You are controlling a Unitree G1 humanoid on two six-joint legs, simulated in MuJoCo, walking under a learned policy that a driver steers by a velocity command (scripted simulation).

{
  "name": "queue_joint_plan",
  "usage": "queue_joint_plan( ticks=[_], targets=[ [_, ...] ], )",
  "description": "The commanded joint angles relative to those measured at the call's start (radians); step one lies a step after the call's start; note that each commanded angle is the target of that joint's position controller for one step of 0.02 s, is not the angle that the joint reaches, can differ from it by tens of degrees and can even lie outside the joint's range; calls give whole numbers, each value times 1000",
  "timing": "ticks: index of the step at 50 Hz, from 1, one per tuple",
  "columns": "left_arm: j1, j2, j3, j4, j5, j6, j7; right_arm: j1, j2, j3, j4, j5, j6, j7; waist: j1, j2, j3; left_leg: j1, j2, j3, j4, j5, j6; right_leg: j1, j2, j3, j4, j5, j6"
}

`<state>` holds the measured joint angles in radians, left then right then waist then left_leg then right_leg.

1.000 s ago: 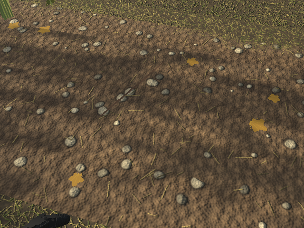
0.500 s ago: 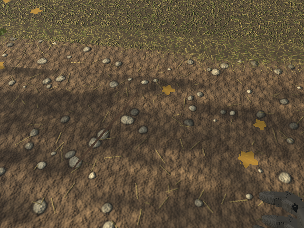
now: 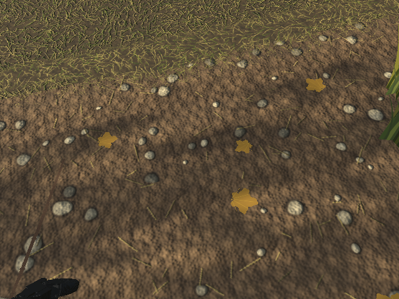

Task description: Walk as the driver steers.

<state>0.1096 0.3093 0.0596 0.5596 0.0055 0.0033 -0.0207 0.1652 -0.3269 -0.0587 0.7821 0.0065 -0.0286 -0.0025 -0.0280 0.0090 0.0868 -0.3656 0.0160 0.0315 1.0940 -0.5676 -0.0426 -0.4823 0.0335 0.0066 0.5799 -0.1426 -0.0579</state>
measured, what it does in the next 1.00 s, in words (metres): steps on the spot, turning left: left foot, then right foot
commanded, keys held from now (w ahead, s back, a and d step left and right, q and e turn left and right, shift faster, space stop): q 0.92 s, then no key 0.04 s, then e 0.04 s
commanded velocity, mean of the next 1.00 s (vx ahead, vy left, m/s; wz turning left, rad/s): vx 0.02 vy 0.00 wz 0.37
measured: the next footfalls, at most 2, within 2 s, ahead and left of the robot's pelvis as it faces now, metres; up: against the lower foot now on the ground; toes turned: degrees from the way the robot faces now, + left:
left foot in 0.28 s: +0.07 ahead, +0.14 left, +0.00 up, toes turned +6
right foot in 0.62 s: +0.11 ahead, -0.09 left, +0.00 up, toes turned +19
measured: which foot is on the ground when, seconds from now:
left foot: up 0.00-0.26, down 0.28-0.62, up 0.64-1.00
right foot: down 0.00-0.30, up 0.32-0.60, down 0.62-1.00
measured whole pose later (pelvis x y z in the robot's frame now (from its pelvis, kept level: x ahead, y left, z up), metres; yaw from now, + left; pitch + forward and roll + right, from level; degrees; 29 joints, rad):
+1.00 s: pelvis +0.03 +0.01 +0.02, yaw +28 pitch +1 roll +0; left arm 0.16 0.28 0.07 0.72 0.00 0.01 0.02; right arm 0.15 -0.30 -0.08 0.65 0.02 0.07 0.00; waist 0.03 0.01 0.07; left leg -0.40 0.04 0.00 0.76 -0.39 -0.08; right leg -0.20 -0.06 -0.14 0.43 -0.25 0.00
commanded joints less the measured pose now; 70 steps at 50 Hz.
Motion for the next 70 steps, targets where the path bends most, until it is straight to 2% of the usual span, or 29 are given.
queue_joint_plan(
  ticks=[1, 4, 6, 10, 13, 14, 16, 18, 22, 27, 30, 31, 32, 33, 34, 35, 37, 44, 49, 51, 52, 53, 54, 55, 56, 59, 62, 65, 70],
  targets=[
    [77, 73, 16, -46, -8, -15, 12, 18, -93, -10, -52, 6, 15, -6, 57, -36, -304, -260, 73, -105, 103, 19, -11, 455, -308, 333, -168, 429, -214],
    [-10, 61, 5, -16, 25, -16, 15, 83, -48, 3, -21, 2, 44, -14, -10, -113, -243, -3, 64, -60, -126, 105, -37, 198, -230, 180, -229, 369, -179],
    [-9, 62, 7, 11, 33, -21, 20, 83, -31, 13, -10, -1, 48, -16, 8, -131, -237, 69, 61, -53, -254, 167, -38, 178, -228, 147, -244, 289, -179],
    [-23, 116, 23, 42, 21, -6, 36, 42, -83, -3, -32, 2, 59, -16, 25, -138, -179, 83, 37, -18, -341, 237, -5, 164, -269, 174, -268, -9, -173],
    [-26, 111, 27, 63, 1, 7, 49, 52, -72, -7, -39, -8, 61, -11, 8, -122, -136, 102, 18, 8, -458, 294, 46, 165, -257, 154, -234, -125, -121],
    [-9, 99, 27, 76, -6, 8, 53, 54, -79, -9, -46, -15, 61, -9, 5, -93, -116, 106, 34, -27, -530, 370, 76, 162, -235, 128, -191, -132, -81],
    [9, 40, 22, 61, 12, 4, 60, 40, -186, -39, -62, -9, 60, -18, 48, 216, -84, 76, 212, -333, -719, 490, 222, 86, -11, -94, 66, -192, 61],
    [-116, 53, 31, 29, 6, 6, 64, 70, -164, -37, -72, -33, 39, -23, -35, 262, -64, 124, 307, -513, -814, 529, 320, -47, 33, 0, 336, -390, 77],
    [-50, 41, 39, 58, -1, 7, 62, 3, -140, -42, -93, 10, 23, -33, 17, 109, -144, 258, 221, -385, -711, 780, 251, -97, -7, 65, 393, -352, 104],
    [-42, 23, 27, 61, -25, -13, 39, 16, -157, -61, -109, 14, 68, -42, -6, 166, -205, 264, 178, -411, -680, 788, 241, 83, 28, 40, 96, -257, 121],
    [56, 49, 42, 95, -22, -18, 27, -36, -151, -61, -132, 33, 77, -38, 49, 167, -193, 187, 129, -444, -657, 643, 199, 253, 36, 16, -200, -64, 96],
    [85, 85, 54, 105, -15, -17, 31, -20, -124, -54, -135, 31, 77, -40, 44, 126, -202, 95, 89, -421, -613, 493, 152, 371, -35, 55, -246, 7, 69],
    [100, 159, 70, 93, 5, -9, 42, 25, -60, -38, -135, 9, 75, -35, 16, -100, -216, -67, -20, -295, -386, 188, 86, 486, -260, 264, -263, 140, -16],
    [70, 204, 76, 83, 45, -8, 33, 29, -90, -51, -162, 11, 61, -36, 6, -289, -167, -228, -108, -174, -196, -87, 34, 392, -441, 487, -299, 244, -185],
    [36, 155, 61, 61, 45, -20, 34, 37, -165, -73, -147, 3, 55, -36, 7, -197, -147, -226, -45, -206, -9, -62, 7, 353, -454, 472, -310, 237, -241],
    [-25, 102, 46, 56, 34, -27, 38, 52, -186, -88, -123, 13, 61, -33, -19, -138, -116, -235, -38, -203, 61, 8, -5, 331, -387, 357, -295, 212, -201],
    [-65, 77, 38, 52, 6, -31, 48, 70, -148, -85, -97, 10, 81, -40, -18, -118, -89, -273, -26, -185, 117, 121, -39, 351, -303, 219, -276, 205, -143],
    [40, 128, 55, 85, 8, -3, 69, -55, -60, -45, -197, 14, 81, -8, 67, -151, -138, -226, 34, -71, -141, 180, -80, 472, -322, 74, -274, 296, -181],
    [41, 168, 66, 104, -16, 1, 42, -42, -58, -40, -220, 7, 86, 6, 63, -172, -145, -33, 9, -2, -373, 167, -27, 404, -337, 37, -235, 346, -174],
    [14, 148, 52, 119, -37, -1, 33, 30, -41, -37, -190, 1, 84, 7, 11, -155, -153, 118, -17, 12, -624, 325, 24, 365, -310, 25, -165, 327, -134],
    [48, 98, 31, 145, -39, -7, 26, 66, -52, -38, -172, -5, 83, 3, -5, -111, -162, 266, -11, -13, -782, 486, 53, 289, -274, -2, -123, 251, -72],
    [88, 22, -1, 151, 1, -19, 14, 106, -103, -42, -166, -14, 79, -9, 19, 43, -236, 472, 142, -190, -769, 797, 83, 163, -200, -61, -10, 8, 26],
    [128, -27, -21, 144, 32, -27, 1, 33, -116, -27, -191, -37, 73, -20, 72, 232, -245, 457, 331, -335, -708, 1011, 226, 60, -133, -70, 71, -410, 109],
    [65, 57, -1, 147, 8, -16, 12, 12, -53, -16, -185, -54, 57, -10, 11, 161, -248, 322, 333, -318, -735, 845, 315, 112, -144, -3, 142, -468, 135],
    [39, 97, 12, 144, -14, -6, 17, -28, -52, -13, -174, -57, 41, -4, 21, 152, -193, 290, 287, -271, -756, 748, 297, 96, -134, 9, 193, -445, 138],
    [87, 146, 43, 186, -20, 28, 45, -68, -93, -28, -147, -33, 18, -14, 26, 160, -124, 227, 266, -198, -773, 748, 266, 41, -101, 55, 388, -390, 151],
    [125, 128, 54, 198, -36, 41, 61, -74, -75, -28, -136, -25, 23, -32, 30, 128, -107, 230, 275, -139, -790, 729, 283, -23, -71, 53, 543, -354, 160],
    [91, 86, 46, 175, -30, 49, 65, -83, -48, -25, -122, -25, 31, -44, 19, 111, -100, 275, 278, -104, -800, 653, 281, -62, -93, 38, 471, -300, 170],
    [58, 63, 28, 124, -22, 51, 36, -91, -97, -46, -102, -23, 43, -41, 5, 116, -127, 277, 307, -65, -784, 668, 295, 40, -111, -28, 274, -305, 148]
  ],
)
